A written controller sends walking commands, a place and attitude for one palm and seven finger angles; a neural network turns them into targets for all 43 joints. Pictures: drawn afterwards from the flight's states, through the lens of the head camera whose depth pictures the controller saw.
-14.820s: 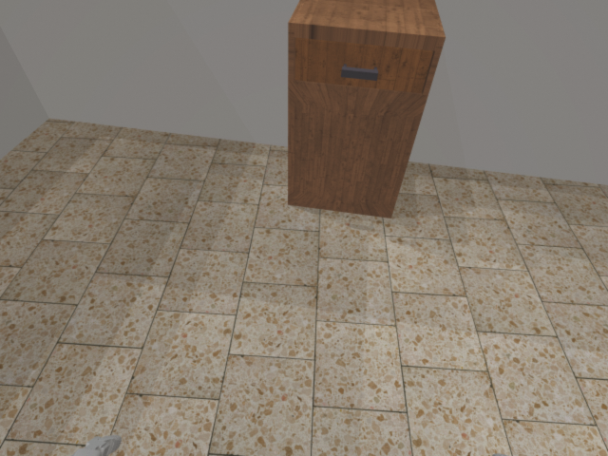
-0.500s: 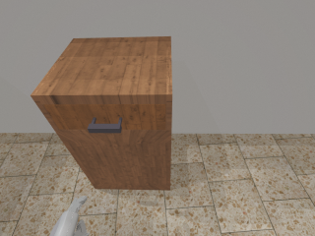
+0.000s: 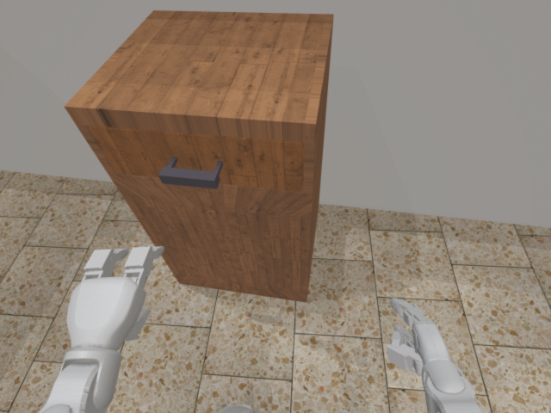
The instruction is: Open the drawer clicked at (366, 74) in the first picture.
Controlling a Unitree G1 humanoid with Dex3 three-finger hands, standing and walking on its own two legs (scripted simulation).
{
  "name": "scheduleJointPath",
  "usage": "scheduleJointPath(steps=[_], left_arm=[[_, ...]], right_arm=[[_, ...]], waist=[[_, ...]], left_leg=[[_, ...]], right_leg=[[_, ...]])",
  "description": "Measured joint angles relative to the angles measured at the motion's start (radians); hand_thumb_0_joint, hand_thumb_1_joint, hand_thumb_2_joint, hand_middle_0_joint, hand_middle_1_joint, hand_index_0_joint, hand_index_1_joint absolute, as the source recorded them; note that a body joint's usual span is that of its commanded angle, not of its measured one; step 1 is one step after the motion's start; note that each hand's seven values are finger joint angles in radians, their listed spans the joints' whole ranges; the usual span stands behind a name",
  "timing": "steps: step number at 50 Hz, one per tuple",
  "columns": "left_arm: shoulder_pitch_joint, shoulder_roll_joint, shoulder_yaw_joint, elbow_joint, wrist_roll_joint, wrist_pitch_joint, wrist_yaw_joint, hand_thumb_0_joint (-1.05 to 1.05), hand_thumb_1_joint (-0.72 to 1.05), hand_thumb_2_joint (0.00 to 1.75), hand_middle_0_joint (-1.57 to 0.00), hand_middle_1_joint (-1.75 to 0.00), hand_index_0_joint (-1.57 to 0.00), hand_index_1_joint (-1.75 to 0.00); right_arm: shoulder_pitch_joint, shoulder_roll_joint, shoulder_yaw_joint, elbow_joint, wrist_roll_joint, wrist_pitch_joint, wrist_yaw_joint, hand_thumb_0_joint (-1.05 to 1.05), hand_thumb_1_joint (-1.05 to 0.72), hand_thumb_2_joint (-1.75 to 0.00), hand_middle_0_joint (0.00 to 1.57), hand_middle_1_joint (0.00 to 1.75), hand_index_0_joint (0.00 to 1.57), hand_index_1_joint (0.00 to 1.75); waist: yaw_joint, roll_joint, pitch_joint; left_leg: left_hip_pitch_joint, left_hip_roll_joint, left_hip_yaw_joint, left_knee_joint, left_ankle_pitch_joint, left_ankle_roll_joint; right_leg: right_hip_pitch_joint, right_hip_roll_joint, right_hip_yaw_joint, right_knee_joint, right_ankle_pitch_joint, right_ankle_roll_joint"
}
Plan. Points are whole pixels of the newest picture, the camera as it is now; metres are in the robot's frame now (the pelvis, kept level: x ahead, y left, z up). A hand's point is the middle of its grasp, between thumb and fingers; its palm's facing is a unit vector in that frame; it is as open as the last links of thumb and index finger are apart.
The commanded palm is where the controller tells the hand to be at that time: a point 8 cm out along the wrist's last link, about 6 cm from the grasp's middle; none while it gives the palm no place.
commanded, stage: raise the hand with hooked fingers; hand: left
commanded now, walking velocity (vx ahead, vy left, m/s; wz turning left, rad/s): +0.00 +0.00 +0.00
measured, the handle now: (193, 170) +0.54 +0.27 -0.02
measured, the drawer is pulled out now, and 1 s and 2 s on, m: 0.00 0.00 0.00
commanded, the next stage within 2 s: move the hooked fingers above the handle in 1.22 s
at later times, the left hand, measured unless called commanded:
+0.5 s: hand (134, 244) +0.30 +0.26 +0.07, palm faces +0.12 -0.09 -0.99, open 13.0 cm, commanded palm +0.28 +0.25 +0.13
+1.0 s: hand (118, 198) +0.35 +0.29 +0.11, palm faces -0.03 -0.09 -1.00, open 13.9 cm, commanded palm +0.33 +0.29 +0.17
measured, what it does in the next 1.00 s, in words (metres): shifts its weight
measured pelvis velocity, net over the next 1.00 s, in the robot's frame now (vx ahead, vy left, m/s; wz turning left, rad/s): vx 0.03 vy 0.07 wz -0.08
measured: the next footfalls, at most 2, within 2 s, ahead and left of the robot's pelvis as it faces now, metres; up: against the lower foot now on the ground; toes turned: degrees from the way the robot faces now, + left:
none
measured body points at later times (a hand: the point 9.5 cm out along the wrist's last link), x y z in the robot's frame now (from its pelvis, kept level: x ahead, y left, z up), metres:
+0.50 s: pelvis +0.01 +0.04 +0.03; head +0.04 +0.01 +0.48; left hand +0.29 +0.26 +0.12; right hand +0.17 -0.23 -0.08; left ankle -0.01 +0.14 -0.69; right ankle +0.02 -0.06 -0.69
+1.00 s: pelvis +0.03 +0.07 +0.05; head +0.05 +0.05 +0.50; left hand +0.35 +0.29 +0.16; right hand +0.20 -0.15 -0.06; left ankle -0.01 +0.14 -0.69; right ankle +0.02 -0.06 -0.69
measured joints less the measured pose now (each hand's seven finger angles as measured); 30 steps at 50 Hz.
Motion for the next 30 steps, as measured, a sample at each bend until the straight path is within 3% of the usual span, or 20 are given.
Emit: scheduleJointPath(steps=[3,7,10,13,18,22,30], left_arm=[[-0.072,-0.010,-0.017,0.009,-0.027,0.067,-0.055,0.00,0.22,0.61,-0.27,-0.73,-0.27,-0.73],[-0.059,-0.002,-0.013,-0.003,-0.067,0.129,-0.146,0.00,0.13,0.57,-0.27,-0.78,-0.27,-0.79],[-0.010,0.008,-0.006,-0.030,-0.086,0.131,-0.192,0.00,0.06,0.54,-0.28,-0.83,-0.27,-0.84],[0.023,0.011,0.001,-0.059,-0.083,0.100,-0.194,0.00,0.00,0.51,-0.29,-0.87,-0.28,-0.88],[0.004,0.009,0.010,-0.069,-0.058,0.052,-0.123,0.00,-0.12,0.46,-0.30,-0.95,-0.29,-0.96],[-0.067,0.007,0.005,-0.026,-0.051,0.093,-0.092,0.00,-0.21,0.42,-0.30,-1.01,-0.30,-1.02],[-0.218,0.002,-0.070,0.025,-0.074,0.215,-0.207,-0.01,-0.39,0.34,-0.32,-1.12,-0.31,-1.13]], right_arm=[[0.033,0.022,0.026,0.017,0.016,0.017,-0.006,0.01,-0.91,-0.90,0.20,0.30,0.21,0.30],[0.093,0.019,0.054,0.027,0.039,0.038,-0.018,0.01,-0.91,-0.90,0.20,0.30,0.21,0.30],[0.132,-0.011,0.045,0.028,0.044,0.037,-0.027,0.01,-0.91,-0.90,0.20,0.30,0.21,0.30],[0.158,-0.048,0.012,0.038,0.039,0.028,-0.037,0.01,-0.91,-0.90,0.20,0.30,0.21,0.30],[0.175,-0.094,-0.048,0.062,0.034,0.012,-0.048,0.01,-0.91,-0.90,0.20,0.30,0.20,0.30],[0.158,-0.098,-0.066,0.073,0.044,0.010,-0.049,0.01,-0.91,-0.90,0.20,0.30,0.20,0.30],[0.107,-0.047,-0.020,0.053,0.069,0.010,-0.055,0.01,-0.91,-0.90,0.20,0.30,0.20,0.30]], waist=[[-0.028,0.017,0.006],[-0.049,0.012,0.015],[-0.066,0.014,0.027],[-0.076,0.015,0.040],[-0.074,0.017,0.045],[-0.067,0.024,0.038],[-0.053,0.040,0.034]], left_leg=[[0.036,-0.001,0.007,-0.048,0.022,-0.007],[0.121,-0.020,0.001,-0.151,0.056,0.014],[0.167,-0.027,-0.012,-0.202,0.075,0.015],[0.186,-0.030,-0.015,-0.221,0.073,0.014],[0.185,-0.040,-0.022,-0.221,0.078,0.024],[0.196,-0.050,-0.024,-0.225,0.081,0.037],[0.289,-0.071,-0.021,-0.290,0.105,0.063]], right_leg=[[0.028,0.005,0.013,-0.040,0.020,0.003],[0.081,0.031,0.073,-0.118,0.064,0.012],[0.116,0.048,0.104,-0.163,0.087,0.016],[0.135,0.052,0.115,-0.188,0.101,0.023],[0.146,0.041,0.111,-0.204,0.108,0.037],[0.163,0.031,0.111,-0.217,0.114,0.050],[0.259,0.011,0.119,-0.282,0.135,0.076]])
